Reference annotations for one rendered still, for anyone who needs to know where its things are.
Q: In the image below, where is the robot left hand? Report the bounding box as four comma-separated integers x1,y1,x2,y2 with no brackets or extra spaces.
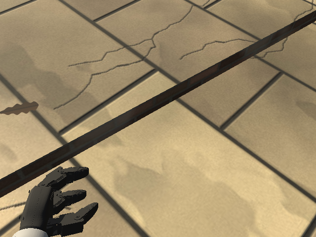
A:
19,166,99,237

